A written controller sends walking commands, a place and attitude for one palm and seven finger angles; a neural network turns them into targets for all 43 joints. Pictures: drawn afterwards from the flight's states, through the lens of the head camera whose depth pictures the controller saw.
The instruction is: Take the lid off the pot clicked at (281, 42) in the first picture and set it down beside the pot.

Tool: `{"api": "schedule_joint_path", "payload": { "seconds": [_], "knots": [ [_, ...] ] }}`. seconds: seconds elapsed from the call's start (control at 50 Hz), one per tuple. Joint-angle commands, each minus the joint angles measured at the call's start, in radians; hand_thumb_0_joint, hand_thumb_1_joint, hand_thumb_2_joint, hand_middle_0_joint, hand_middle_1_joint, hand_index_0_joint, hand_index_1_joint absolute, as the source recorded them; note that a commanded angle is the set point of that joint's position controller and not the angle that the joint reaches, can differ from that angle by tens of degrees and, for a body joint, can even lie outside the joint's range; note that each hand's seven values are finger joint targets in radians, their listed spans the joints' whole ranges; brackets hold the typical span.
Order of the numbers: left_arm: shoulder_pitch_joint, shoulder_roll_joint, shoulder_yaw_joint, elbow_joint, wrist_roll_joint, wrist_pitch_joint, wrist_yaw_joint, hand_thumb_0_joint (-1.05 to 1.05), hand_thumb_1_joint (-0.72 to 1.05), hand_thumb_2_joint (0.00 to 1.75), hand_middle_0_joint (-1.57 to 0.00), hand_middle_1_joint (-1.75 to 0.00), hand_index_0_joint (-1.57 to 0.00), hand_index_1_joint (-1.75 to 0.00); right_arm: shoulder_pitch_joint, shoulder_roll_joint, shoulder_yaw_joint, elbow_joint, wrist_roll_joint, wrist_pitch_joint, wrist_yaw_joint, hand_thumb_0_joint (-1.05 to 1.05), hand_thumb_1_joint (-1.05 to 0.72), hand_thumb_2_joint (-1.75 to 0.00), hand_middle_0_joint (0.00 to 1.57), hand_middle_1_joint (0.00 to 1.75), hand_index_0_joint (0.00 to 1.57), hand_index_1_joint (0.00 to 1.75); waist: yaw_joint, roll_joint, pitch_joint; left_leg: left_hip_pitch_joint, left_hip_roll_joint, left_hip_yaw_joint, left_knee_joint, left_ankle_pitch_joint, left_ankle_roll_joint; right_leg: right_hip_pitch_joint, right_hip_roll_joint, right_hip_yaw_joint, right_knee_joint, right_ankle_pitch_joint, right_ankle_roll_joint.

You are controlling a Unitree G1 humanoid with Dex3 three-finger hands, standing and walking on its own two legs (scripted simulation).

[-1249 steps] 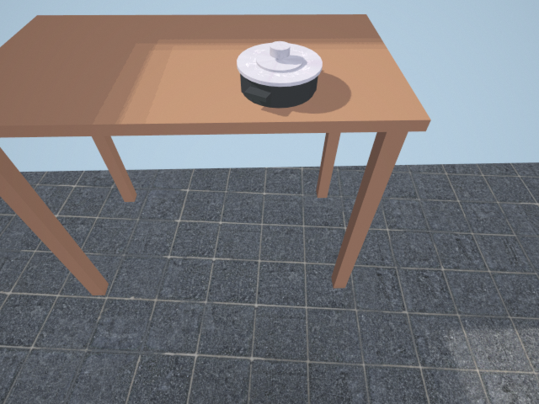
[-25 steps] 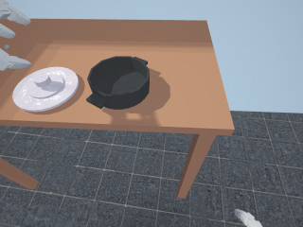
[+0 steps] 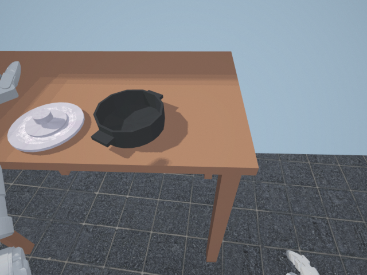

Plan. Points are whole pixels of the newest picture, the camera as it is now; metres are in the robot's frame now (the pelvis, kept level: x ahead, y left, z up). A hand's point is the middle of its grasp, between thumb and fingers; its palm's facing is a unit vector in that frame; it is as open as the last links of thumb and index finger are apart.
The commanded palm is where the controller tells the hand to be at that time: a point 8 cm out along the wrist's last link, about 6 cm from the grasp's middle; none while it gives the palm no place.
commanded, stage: draw the hand back to the body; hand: left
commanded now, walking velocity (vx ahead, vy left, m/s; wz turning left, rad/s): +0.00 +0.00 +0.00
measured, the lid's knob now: (42, 116) +0.45 +0.42 +0.10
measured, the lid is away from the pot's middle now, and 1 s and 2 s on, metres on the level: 0.23 0.23 0.23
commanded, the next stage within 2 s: step back with the hand held close in 1.20 s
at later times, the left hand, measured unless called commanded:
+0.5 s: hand out of the picture +0.24 +0.29 +0.29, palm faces +0.59 -0.79 -0.17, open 7.6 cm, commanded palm +0.19 +0.31 +0.29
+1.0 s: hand out of the picture +0.16 +0.25 +0.29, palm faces +0.51 -0.82 -0.25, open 7.4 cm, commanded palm +0.10 +0.29 +0.28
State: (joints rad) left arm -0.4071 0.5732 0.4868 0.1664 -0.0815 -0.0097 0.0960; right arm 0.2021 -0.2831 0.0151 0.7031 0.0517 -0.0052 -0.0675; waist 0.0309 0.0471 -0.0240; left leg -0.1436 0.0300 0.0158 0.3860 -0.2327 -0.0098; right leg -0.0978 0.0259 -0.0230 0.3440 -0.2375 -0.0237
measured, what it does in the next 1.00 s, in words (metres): stands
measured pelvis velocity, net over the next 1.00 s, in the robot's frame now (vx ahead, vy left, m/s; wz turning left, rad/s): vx -0.03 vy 0.01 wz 0.00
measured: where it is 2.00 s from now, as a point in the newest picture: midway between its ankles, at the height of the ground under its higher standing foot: outside the picture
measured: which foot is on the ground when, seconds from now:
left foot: down 0.00-1.00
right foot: down 0.00-1.00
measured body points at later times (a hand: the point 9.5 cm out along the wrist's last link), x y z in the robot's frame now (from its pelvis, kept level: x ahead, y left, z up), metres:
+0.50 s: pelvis -0.02 -0.01 +0.00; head -0.04 -0.03 +0.45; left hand +0.21 +0.32 +0.30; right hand +0.18 -0.23 -0.09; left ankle -0.02 +0.13 -0.75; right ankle -0.03 -0.10 -0.75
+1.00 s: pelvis -0.03 +0.01 +0.00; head -0.07 -0.01 +0.45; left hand +0.13 +0.29 +0.30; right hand +0.17 -0.20 -0.08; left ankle -0.02 +0.13 -0.75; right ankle -0.03 -0.10 -0.75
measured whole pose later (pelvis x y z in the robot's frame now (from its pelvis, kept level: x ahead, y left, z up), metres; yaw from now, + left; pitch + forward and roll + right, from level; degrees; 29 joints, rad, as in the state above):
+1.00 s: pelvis -0.03 +0.01 +0.00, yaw +0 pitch -6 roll -1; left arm 0.20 0.39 0.45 -0.58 -0.14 -0.11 0.08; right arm 0.15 -0.20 0.03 0.72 0.00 -0.14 -0.06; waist 0.07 0.04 0.02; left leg -0.06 0.03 0.02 0.36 -0.19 0.00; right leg -0.01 0.02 -0.02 0.32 -0.19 -0.02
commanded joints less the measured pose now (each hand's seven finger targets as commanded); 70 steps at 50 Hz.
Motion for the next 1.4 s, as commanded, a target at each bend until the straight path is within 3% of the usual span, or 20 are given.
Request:
{"api": "schedule_joint_path", "payload": {
  "seconds": [0.0, 0.1, 0.14, 0.22, 0.24, 0.32, 0.42, 0.5, 0.6, 0.7, 0.78, 0.82, 1.0, 1.14, 1.22, 1.28, 1.3, 1.32, 1.34, 1.38],
  "knots": [
    [-0.336, 0.286, 0.05, -0.295, -0.001, -0.074, 0.011, 0.0, 0.51, 0.85, -0.28, -0.48, -0.28, -0.48, -0.153, -0.108, -0.033, -0.152, -0.003, -0.064, -0.008, 0.0, -0.9, -0.9, 0.2, 0.3, 0.2, 0.3, 0.006, 0.043, -0.217, 0.091, -0.02, 0.04, -0.001, 0.355, 0.051, 0.074, -0.014, 0.001, -0.009, 0.39, 0.004],
    [-0.249, 0.31, 0.099, -0.313, -0.005, -0.072, 0.02, 0.0, 0.63, 0.87, -0.26, -0.42, -0.26, -0.42, -0.161, -0.106, -0.034, -0.143, -0.009, -0.074, -0.013, 0.0, -0.9, -0.9, 0.2, 0.3, 0.2, 0.3, 0.02, 0.034, -0.205, 0.085, -0.023, 0.04, -0.005, 0.302, 0.052, 0.082, -0.018, 0.01, -0.011, 0.368, 0.01],
    [-0.213, 0.262, 0.072, -0.364, -0.015, -0.076, 0.017, 0.0, 0.68, 0.87, -0.25, -0.4, -0.25, -0.4, -0.18, -0.092, -0.028, -0.15, -0.01, -0.081, -0.012, 0.0, -0.9, -0.9, 0.2, 0.3, 0.2, 0.3, 0.02, 0.04, -0.193, 0.095, -0.023, 0.049, -0.01, 0.287, 0.052, 0.075, -0.019, 0.012, -0.015, 0.358, 0.014],
    [-0.133, 0.252, 0.092, -0.39, -0.023, -0.077, 0.02, 0.0, 0.78, 0.89, -0.23, -0.36, -0.23, -0.36, -0.181, -0.091, -0.029, -0.146, -0.016, -0.091, -0.011, 0.0, -0.9, -0.9, 0.2, 0.3, 0.2, 0.3, 0.023, -0.004, -0.179, 0.097, -0.018, 0.047, -0.012, 0.266, 0.054, 0.07, -0.019, 0.012, -0.022, 0.346, 0.018],
    [-0.151, 0.267, 0.104, -0.458, -0.022, -0.084, 0.021, 0.0, 0.8, 0.89, -0.22, -0.34, -0.22, -0.34, -0.19, -0.088, -0.029, -0.152, -0.017, -0.096, -0.011, 0.0, -0.9, -0.9, 0.2, 0.3, 0.2, 0.3, 0.028, 0.021, -0.205, 0.107, -0.021, 0.047, -0.013, 0.276, 0.053, 0.086, -0.02, 0.015, -0.019, 0.355, 0.016],
    [-0.083, 0.197, 0.071, -0.447, -0.029, -0.079, 0.018, 0.0, 0.9, 0.9, -0.2, -0.3, -0.2, -0.3, -0.201, -0.076, -0.024, -0.141, -0.021, -0.104, -0.011, 0.0, -0.9, -0.9, 0.2, 0.3, 0.2, 0.3, 0.021, 0.001, -0.131, 0.102, -0.019, 0.051, -0.015, 0.244, 0.053, 0.043, -0.016, 0.015, -0.037, 0.312, 0.02],
    [-0.055, 0.156, 0.045, -0.547, -0.033, -0.096, 0.016, 0.0, 0.9, 0.9, -0.2, -0.3, -0.2, -0.3, -0.218, -0.065, -0.019, -0.147, -0.024, -0.123, -0.014, 0.0, -0.9, -0.9, 0.2, 0.3, 0.2, 0.3, 0.025, 0.054, -0.119, 0.122, -0.02, 0.042, -0.035, 0.199, 0.05, 0.029, -0.011, 0.01, -0.054, 0.216, 0.011],
    [0.068, 0.155, 0.09, -0.597, -0.041, -0.103, 0.018, 0.0, 0.9, 0.9, -0.2, -0.3, -0.2, -0.3, -0.219, -0.061, -0.021, -0.142, -0.031, -0.134, -0.012, 0.0, -0.9, -0.9, 0.2, 0.3, 0.2, 0.3, 0.035, 0.02, -0.125, 0.123, -0.017, 0.04, -0.038, 0.228, 0.047, 0.048, -0.009, 0.004, -0.048, 0.248, 0.01],
    [0.124, 0.114, 0.08, -0.692, -0.042, -0.124, 0.015, 0.0, 0.9, 0.9, -0.2, -0.3, -0.2, -0.3, -0.224, -0.049, -0.019, -0.141, -0.035, -0.153, -0.01, 0.0, -0.9, -0.9, 0.2, 0.3, 0.2, 0.3, 0.034, 0.05, -0.106, 0.128, -0.015, 0.037, -0.055, 0.215, 0.039, 0.043, -0.005, -0.003, -0.06, 0.211, 0.004],
    [0.23, 0.062, 0.064, -0.718, -0.053, -0.126, 0.005, 0.0, 0.9, 0.9, -0.2, -0.3, -0.2, -0.3, -0.226, -0.042, -0.021, -0.137, -0.038, -0.16, -0.005, 0.0, -0.9, -0.9, 0.2, 0.3, 0.2, 0.3, 0.032, 0.018, -0.05, 0.119, -0.009, 0.036, -0.069, 0.184, 0.037, 0.021, -0.002, -0.009, -0.079, 0.175, 0.006],
    [0.305, 0.063, 0.078, -0.81, -0.056, -0.142, 0.001, 0.0, 0.9, 0.9, -0.2, -0.3, -0.2, -0.3, -0.231, -0.035, -0.022, -0.145, -0.046, -0.171, -0.004, 0.0, -0.9, -0.9, 0.2, 0.3, 0.2, 0.3, 0.046, 0.006, -0.067, 0.122, -0.01, 0.033, -0.072, 0.187, 0.038, 0.046, -0.004, -0.007, -0.077, 0.178, 0.003],
    [0.32, 0.032, 0.041, -0.872, -0.05, -0.151, -0.001, 0.0, 0.9, 0.9, -0.2, -0.3, -0.2, -0.3, -0.236, -0.027, -0.018, -0.149, -0.047, -0.178, 0.001, 0.0, -0.9, -0.9, 0.2, 0.3, 0.2, 0.3, 0.041, 0.073, -0.058, 0.133, -0.01, 0.032, -0.076, 0.178, 0.031, 0.033, -0.004, -0.007, -0.081, 0.158, -0.001],
    [0.514, 0.0, 0.054, -0.948, -0.052, -0.162, -0.006, 0.0, 0.9, 0.9, -0.2, -0.3, -0.2, -0.3, -0.223, -0.015, -0.019, -0.148, -0.055, -0.19, 0.011, 0.0, -0.9, -0.9, 0.2, 0.3, 0.2, 0.3, 0.043, 0.033, -0.009, 0.103, -0.005, 0.024, -0.08, 0.14, 0.023, 0.021, -0.006, -0.015, -0.097, 0.116, -0.001],
    [0.477, 0.005, 0.055, -0.944, -0.049, -0.166, 0.003, 0.0, 0.9, 0.9, -0.2, -0.3, -0.2, -0.3, -0.219, -0.013, -0.02, -0.14, -0.057, -0.2, 0.002, 0.0, -0.9, -0.9, 0.2, 0.3, 0.2, 0.3, 0.038, 0.006, 0.02, 0.097, -0.003, 0.018, -0.08, 0.077, 0.026, -0.004, -0.008, -0.008, -0.115, 0.048, -0.001],
    [0.485, -0.029, 0.014, -0.977, -0.041, -0.168, -0.004, 0.0, 0.9, 0.9, -0.2, -0.3, -0.2, -0.3, -0.222, -0.009, -0.014, -0.145, -0.06, -0.208, 0.008, 0.0, -0.9, -0.9, 0.2, 0.3, 0.2, 0.3, 0.04, 0.068, 0.012, 0.103, -0.007, 0.011, -0.09, 0.078, 0.019, 0.005, -0.009, -0.012, -0.106, 0.05, -0.005],
    [0.505, -0.001, 0.041, -0.993, -0.042, -0.172, 0.0, 0.0, 0.9, 0.9, -0.2, -0.3, -0.2, -0.3, -0.221, -0.012, -0.018, -0.147, -0.064, -0.212, 0.007, 0.0, -0.9, -0.9, 0.2, 0.3, 0.2, 0.3, 0.048, 0.006, -0.015, 0.102, -0.005, 0.008, -0.085, 0.095, 0.024, 0.024, -0.008, -0.013, -0.1, 0.063, -0.003],
    [0.385, 0.152, 0.189, -1.005, -0.028, -0.222, 0.033, 0.0, 0.9, 0.9, -0.2, -0.3, -0.2, -0.3, -0.188, -0.025, 0.003, -0.198, -0.041, -0.174, 0.013, 0.0, -0.9, -0.9, 0.2, 0.3, 0.2, 0.3, 0.008, 0.079, 0.06, -0.006, 0.012, -0.013, -0.05, -0.018, 0.038, -0.062, -0.055, 0.06, -0.108, 0.056, 0.006],
    [0.533, -0.003, 0.058, -0.926, -0.033, -0.221, 0.022, 0.0, 0.9, 0.9, -0.2, -0.3, -0.2, -0.3, -0.196, -0.031, -0.015, -0.191, -0.045, -0.152, 0.0, 0.0, -0.9, -0.9, 0.2, 0.3, 0.2, 0.3, -0.013, -0.022, 0.057, -0.042, 0.012, -0.045, 0.0, -0.02, 0.044, -0.126, -0.091, 0.07, -0.11, 0.067, 0.008],
    [0.584, 0.0, 0.051, -0.949, -0.023, -0.216, 0.02, 0.0, 0.9, 0.9, -0.2, -0.3, -0.2, -0.3, -0.19, -0.034, -0.021, -0.197, -0.044, -0.139, 0.002, 0.0, -0.9, -0.9, 0.2, 0.3, 0.2, 0.3, -0.015, -0.092, 0.031, -0.024, 0.012, -0.045, 0.045, -0.023, 0.046, -0.168, -0.121, 0.092, -0.121, 0.04, 0.003],
    [0.601, 0.013, 0.054, -0.985, -0.016, -0.22, 0.022, 0.0, 0.9, 0.9, -0.2, -0.3, -0.2, -0.3, -0.159, -0.032, -0.026, -0.206, -0.037, -0.12, 0.001, 0.0, -0.9, -0.9, 0.2, 0.3, 0.2, 0.3, -0.025, -0.085, -0.046, 0.005, 0.018, -0.031, 0.114, 0.011, 0.046, -0.192, -0.175, 0.094, -0.094, 0.069, -0.015]
  ]
}}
